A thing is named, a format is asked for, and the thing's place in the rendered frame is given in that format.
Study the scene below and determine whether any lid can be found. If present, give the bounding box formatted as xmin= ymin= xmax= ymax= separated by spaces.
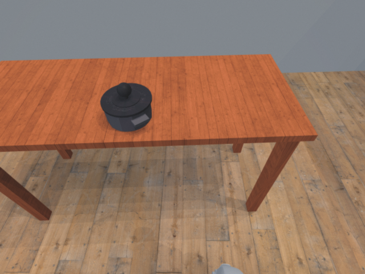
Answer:
xmin=100 ymin=83 xmax=152 ymax=118

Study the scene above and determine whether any knob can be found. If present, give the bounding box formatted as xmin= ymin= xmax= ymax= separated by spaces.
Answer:
xmin=117 ymin=82 xmax=132 ymax=97

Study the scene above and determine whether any table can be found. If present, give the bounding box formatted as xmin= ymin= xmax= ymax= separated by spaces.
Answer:
xmin=0 ymin=54 xmax=318 ymax=221

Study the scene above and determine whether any pot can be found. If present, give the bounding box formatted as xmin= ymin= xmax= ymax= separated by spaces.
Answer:
xmin=104 ymin=104 xmax=152 ymax=132

